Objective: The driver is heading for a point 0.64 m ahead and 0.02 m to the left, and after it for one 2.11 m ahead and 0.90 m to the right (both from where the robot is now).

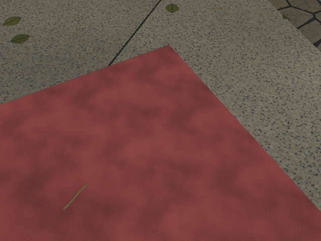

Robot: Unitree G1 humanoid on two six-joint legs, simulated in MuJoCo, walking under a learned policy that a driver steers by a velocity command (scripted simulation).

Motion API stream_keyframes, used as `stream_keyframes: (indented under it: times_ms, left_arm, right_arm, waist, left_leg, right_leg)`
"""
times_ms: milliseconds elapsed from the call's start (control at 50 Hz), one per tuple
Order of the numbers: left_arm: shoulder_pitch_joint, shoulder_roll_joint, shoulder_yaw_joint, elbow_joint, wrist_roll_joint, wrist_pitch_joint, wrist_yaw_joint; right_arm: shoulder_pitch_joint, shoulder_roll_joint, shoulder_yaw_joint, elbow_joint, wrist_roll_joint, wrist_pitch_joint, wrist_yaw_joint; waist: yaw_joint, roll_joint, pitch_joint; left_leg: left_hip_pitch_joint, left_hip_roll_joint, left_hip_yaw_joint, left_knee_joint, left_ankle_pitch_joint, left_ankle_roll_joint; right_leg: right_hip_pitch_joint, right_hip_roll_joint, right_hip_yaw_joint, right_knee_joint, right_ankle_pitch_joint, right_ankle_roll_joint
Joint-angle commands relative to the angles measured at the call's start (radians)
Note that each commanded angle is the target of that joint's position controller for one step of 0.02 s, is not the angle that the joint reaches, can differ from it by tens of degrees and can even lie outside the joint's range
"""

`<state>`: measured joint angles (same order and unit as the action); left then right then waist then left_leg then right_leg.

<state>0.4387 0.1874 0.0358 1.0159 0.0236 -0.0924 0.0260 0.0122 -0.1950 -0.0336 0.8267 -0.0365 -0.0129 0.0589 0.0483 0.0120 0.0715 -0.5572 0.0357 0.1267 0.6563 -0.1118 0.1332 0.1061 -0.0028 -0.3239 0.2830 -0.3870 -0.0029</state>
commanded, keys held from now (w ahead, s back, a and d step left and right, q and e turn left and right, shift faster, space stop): w+q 0.30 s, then w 0.02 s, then w+e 0.68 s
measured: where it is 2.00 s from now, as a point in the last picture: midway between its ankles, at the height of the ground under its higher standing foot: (185, 115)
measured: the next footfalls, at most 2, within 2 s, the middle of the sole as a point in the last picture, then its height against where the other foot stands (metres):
left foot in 0.06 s outside the picture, level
right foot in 0.64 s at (173, 221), level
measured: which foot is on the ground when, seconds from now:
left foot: up 0.00-0.04, down 0.06-0.64, up 0.66-1.00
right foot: down 0.00-0.04, up 0.06-0.62, down 0.64-1.00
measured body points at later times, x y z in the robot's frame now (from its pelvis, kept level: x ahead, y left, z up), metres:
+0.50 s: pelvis +0.26 +0.04 +0.01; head +0.29 +0.06 +0.46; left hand +0.40 +0.31 -0.11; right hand +0.29 -0.23 -0.12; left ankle +0.14 +0.07 -0.73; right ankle +0.46 -0.06 -0.68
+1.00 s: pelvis +0.54 +0.05 +0.02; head +0.58 +0.04 +0.46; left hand +0.52 +0.33 -0.11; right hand +0.74 -0.18 -0.09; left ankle +0.70 +0.23 -0.67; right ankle +0.49 -0.01 -0.73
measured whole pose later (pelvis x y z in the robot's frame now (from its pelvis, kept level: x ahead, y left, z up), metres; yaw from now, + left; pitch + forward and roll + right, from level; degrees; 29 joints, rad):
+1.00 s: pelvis +0.54 +0.05 +0.02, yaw -2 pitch +2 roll +0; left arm 0.42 0.25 0.06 0.90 0.00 -0.05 -0.01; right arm 0.06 -0.25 -0.01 0.75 -0.04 -0.04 0.02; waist 0.07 0.03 0.04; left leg -0.65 0.09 -0.07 0.75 -0.06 -0.05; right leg -0.08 0.15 0.13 0.29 -0.22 -0.12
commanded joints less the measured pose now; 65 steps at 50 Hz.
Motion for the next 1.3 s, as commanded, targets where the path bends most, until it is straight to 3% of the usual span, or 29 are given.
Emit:
stream_keyframes:
  times_ms: [20, 40, 60, 80, 100, 140, 180, 220, 340, 520, 580, 620, 640, 660, 680, 700, 740, 760, 840, 960, 1040, 1120, 1140, 1160, 1180, 1200, 1220, 1240, 1300]
  left_arm:
    - [0.019, 0.197, 0.043, -0.033, 0.003, 0.015, 0.011]
    - [0.009, 0.209, 0.047, -0.043, 0.000, 0.026, 0.008]
    - [-0.002, 0.201, 0.044, -0.069, -0.001, 0.028, 0.003]
    - [0.026, 0.076, 0.021, -0.144, -0.011, 0.021, -0.021]
    - [-0.113, 0.167, 0.039, -0.187, -0.008, 0.006, -0.027]
    - [-0.174, 0.153, 0.031, -0.206, -0.020, -0.019, -0.028]
    - [-0.131, 0.141, 0.032, -0.188, 0.013, 0.009, -0.025]
    - [-0.127, 0.125, 0.032, -0.195, 0.027, 0.044, -0.033]
    - [-0.332, 0.126, 0.027, -0.273, 0.019, 0.068, -0.043]
    - [-0.526, 0.119, 0.002, -0.337, -0.002, 0.049, -0.067]
    - [-0.392, 0.143, 0.013, -0.299, -0.007, 0.043, -0.057]
    - [-0.123, 0.176, 0.033, -0.210, -0.002, 0.032, -0.042]
    - [0.037, 0.231, 0.052, -0.173, 0.019, 0.029, -0.030]
    - [0.065, 0.338, 0.082, -0.166, 0.029, 0.034, -0.032]
    - [-0.022, 0.276, 0.073, -0.166, -0.025, 0.045, -0.047]
    - [-0.117, 0.247, 0.067, -0.192, -0.028, 0.048, -0.050]
    - [-0.155, 0.176, 0.050, -0.191, -0.016, 0.044, -0.047]
    - [-0.153, 0.159, 0.043, -0.179, -0.018, 0.040, -0.042]
    - [-0.097, 0.214, 0.056, -0.166, -0.025, 0.021, -0.037]
    - [0.020, 0.222, 0.065, -0.161, -0.027, 0.034, -0.032]
    - [0.062, 0.231, 0.069, -0.170, -0.010, 0.041, -0.023]
    - [-0.036, 0.264, 0.079, -0.212, -0.005, 0.038, -0.017]
    - [-0.052, 0.257, 0.076, -0.216, -0.014, 0.031, -0.026]
    - [-0.050, 0.194, 0.058, -0.244, -0.029, 0.020, -0.035]
    - [0.054, 0.115, 0.041, -0.274, -0.054, 0.024, -0.033]
    - [0.068, 0.198, 0.048, -0.252, -0.018, 0.040, -0.023]
    - [-0.002, 0.213, 0.053, -0.243, -0.004, 0.049, -0.029]
    - [-0.055, 0.195, 0.050, -0.251, -0.001, 0.051, -0.040]
    - [-0.077, 0.172, 0.048, -0.261, 0.016, 0.081, -0.066]
  right_arm:
    - [0.108, -0.093, -0.032, -0.023, -0.004, -0.010, -0.009]
    - [0.231, -0.116, -0.048, 0.014, -0.007, -0.018, -0.016]
    - [0.384, -0.192, -0.078, 0.056, -0.020, -0.024, -0.030]
    - [0.364, -0.303, -0.104, 0.037, -0.014, -0.021, -0.044]
    - [0.412, -0.307, -0.105, 0.029, 0.013, -0.007, -0.047]
    - [0.306, -0.223, -0.085, 0.038, 0.026, -0.010, -0.059]
    - [0.230, -0.166, -0.068, 0.022, 0.035, -0.027, -0.063]
    - [0.248, -0.165, -0.062, 0.025, 0.042, -0.049, -0.059]
    - [0.391, -0.187, -0.063, 0.050, 0.038, -0.057, -0.056]
    - [0.508, -0.167, -0.032, 0.109, 0.007, -0.073, -0.077]
    - [0.451, -0.193, -0.031, 0.111, -0.002, -0.079, -0.091]
    - [0.415, -0.215, -0.035, 0.109, -0.001, -0.072, -0.093]
    - [0.394, -0.200, -0.026, 0.080, 0.007, -0.079, -0.091]
    - [0.490, -0.113, -0.013, 0.055, 0.034, -0.083, -0.074]
    - [0.430, -0.183, -0.023, 0.045, 0.001, -0.092, -0.071]
    - [0.343, -0.189, -0.023, 0.011, 0.005, -0.101, -0.064]
    - [0.282, -0.173, -0.019, -0.012, 0.002, -0.100, -0.056]
    - [0.289, -0.158, -0.014, -0.022, -0.007, -0.082, -0.053]
    - [0.245, -0.121, 0.000, -0.058, -0.016, -0.040, -0.047]
    - [-0.004, -0.116, 0.012, -0.149, -0.003, -0.038, -0.038]
    - [-0.101, -0.126, 0.018, -0.194, 0.007, -0.050, -0.037]
    - [0.060, -0.182, 0.001, -0.163, 0.014, -0.070, -0.050]
    - [0.180, -0.213, -0.012, -0.132, 0.007, -0.083, -0.062]
    - [0.334, -0.288, -0.032, -0.124, -0.015, -0.091, -0.081]
    - [0.349, -0.366, -0.051, -0.131, -0.028, -0.074, -0.089]
    - [0.315, -0.310, -0.051, -0.126, -0.011, -0.059, -0.083]
    - [0.259, -0.211, -0.030, -0.142, -0.003, -0.057, -0.077]
    - [0.222, -0.165, -0.018, -0.138, 0.000, -0.060, -0.072]
    - [0.247, -0.155, -0.015, -0.105, 0.009, -0.080, -0.069]
  waist:
    - [-0.093, -0.113, -0.058]
    - [-0.144, -0.095, -0.129]
    - [-0.212, -0.013, -0.223]
    - [-0.132, 0.229, -0.288]
    - [-0.185, 0.088, -0.315]
    - [-0.108, -0.017, -0.095]
    - [-0.032, -0.045, -0.069]
    - [-0.013, -0.032, -0.082]
    - [-0.078, 0.026, -0.030]
    - [-0.143, 0.053, 0.022]
    - [-0.062, 0.072, -0.033]
    - [0.062, 0.058, -0.157]
    - [0.128, -0.004, -0.249]
    - [0.049, -0.249, -0.324]
    - [0.025, -0.127, -0.291]
    - [-0.001, -0.082, -0.146]
    - [-0.042, 0.023, -0.045]
    - [-0.070, 0.010, -0.042]
    - [-0.076, -0.038, -0.049]
    - [0.018, -0.073, -0.040]
    - [0.052, -0.085, -0.046]
    - [-0.047, -0.103, -0.093]
    - [-0.109, -0.052, -0.155]
    - [-0.165, 0.062, -0.298]
    - [-0.109, 0.267, -0.377]
    - [-0.079, 0.187, -0.316]
    - [-0.077, 0.058, -0.189]
    - [-0.069, 0.020, -0.112]
    - [-0.042, 0.105, -0.075]
  left_leg:
    - [0.156, -0.102, 0.056, -0.040, -0.145, 0.063]
    - [0.316, -0.134, 0.046, -0.108, -0.136, 0.091]
    - [0.559, -0.039, -0.124, -0.179, -0.202, 0.141]
    - [0.861, 0.272, -0.651, -0.244, -0.218, 0.287]
    - [0.864, 0.309, -0.865, -0.380, -0.220, 0.311]
    - [0.627, 0.249, -0.595, -0.413, -0.005, 0.230]
    - [0.474, 0.154, -0.454, -0.430, 0.183, 0.178]
    - [0.430, 0.114, -0.405, -0.436, 0.276, 0.171]
    - [0.473, 0.073, -0.383, -0.473, 0.271, 0.104]
    - [0.707, 0.130, -0.259, -0.466, 0.522, 0.030]
    - [0.712, 0.143, -0.187, -0.323, 0.921, -0.003]
    - [0.661, 0.123, -0.139, 0.011, 0.977, -0.021]
    - [0.461, 0.086, -0.110, 0.287, 0.685, -0.032]
    - [0.043, -0.133, -0.068, 0.714, -0.177, -0.099]
    - [-0.080, -0.114, -0.206, 0.779, -0.324, -0.075]
    - [-0.128, -0.052, -0.221, 0.740, -0.240, -0.073]
    - [-0.070, 0.006, -0.206, 0.620, -0.188, -0.087]
    - [-0.024, 0.022, -0.202, 0.566, -0.187, -0.103]
    - [-0.009, 0.035, -0.151, 0.397, -0.147, -0.158]
    - [-0.070, 0.017, -0.135, 0.091, 0.087, -0.191]
    - [-0.070, -0.018, -0.144, -0.017, 0.064, -0.179]
    - [0.245, -0.068, -0.158, -0.168, -0.048, -0.130]
    - [0.427, -0.043, -0.178, -0.234, -0.028, -0.102]
    - [0.654, 0.168, -0.376, -0.264, -0.210, -0.048]
    - [0.855, 0.409, -0.790, -0.354, -0.293, 0.054]
    - [0.773, 0.414, -0.895, -0.367, -0.404, 0.087]
    - [0.646, 0.359, -0.741, -0.384, -0.393, 0.064]
    - [0.544, 0.300, -0.586, -0.411, -0.262, 0.041]
    - [0.447, 0.213, -0.348, -0.451, 0.019, 0.003]
  right_leg:
    - [0.011, -0.283, 0.052, 0.241, 1.127, -0.113]
    - [-0.047, -0.275, 0.042, 0.438, 1.066, -0.100]
    - [-0.242, -0.249, 0.039, 0.730, 0.799, -0.066]
    - [-0.713, -0.051, 0.077, 1.098, -0.133, -0.002]
    - [-0.846, 0.005, 0.306, 1.185, -0.143, 0.000]
    - [-0.852, -0.096, 0.338, 1.032, 0.056, -0.014]
    - [-0.716, -0.126, 0.349, 0.919, 0.078, 0.005]
    - [-0.674, -0.123, 0.341, 0.862, 0.079, 0.028]
    - [-0.812, -0.112, 0.315, 0.621, 0.297, 0.054]
    - [-0.801, -0.046, 0.246, 0.338, 0.361, -0.056]
    - [-0.583, 0.044, 0.217, 0.288, 0.241, -0.117]
    - [-0.302, 0.085, 0.224, 0.197, 0.254, -0.164]
    - [-0.056, -0.066, 0.414, 0.188, 0.210, -0.224]
    - [0.213, -0.346, 0.960, 0.132, 0.243, -0.414]
    - [0.161, -0.335, 1.090, 0.015, 0.202, -0.417]
    - [0.019, -0.310, 0.927, -0.004, 0.186, -0.392]
    - [-0.182, -0.227, 0.765, -0.045, 0.350, -0.331]
    - [-0.246, -0.185, 0.707, -0.060, 0.408, -0.307]
    - [-0.330, -0.119, 0.616, -0.092, 0.477, -0.292]
    - [-0.240, -0.077, 0.625, -0.063, 0.502, -0.217]
    - [-0.141, -0.100, 0.679, 0.014, 0.593, -0.213]
    - [-0.207, -0.096, 0.728, 0.155, 0.671, -0.155]
    - [-0.258, -0.039, 0.688, 0.310, 0.664, -0.130]
    - [-0.365, 0.019, 0.601, 0.566, 0.465, -0.103]
    - [-0.663, 0.166, 0.464, 0.805, -0.165, -0.075]
    - [-0.767, 0.078, 0.438, 0.921, -0.156, -0.083]
    - [-0.772, 0.033, 0.437, 0.941, -0.055, -0.080]
    - [-0.752, 0.005, 0.426, 0.906, 0.012, -0.069]
    - [-0.704, -0.032, 0.396, 0.870, 0.068, -0.044]
Velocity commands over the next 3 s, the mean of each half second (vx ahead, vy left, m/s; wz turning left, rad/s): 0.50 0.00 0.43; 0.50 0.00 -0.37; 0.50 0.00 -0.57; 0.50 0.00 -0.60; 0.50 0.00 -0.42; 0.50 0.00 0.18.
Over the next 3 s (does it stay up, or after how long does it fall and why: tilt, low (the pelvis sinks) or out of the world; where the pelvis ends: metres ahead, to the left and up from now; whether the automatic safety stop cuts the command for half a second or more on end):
stays up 1.38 -0.45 0.02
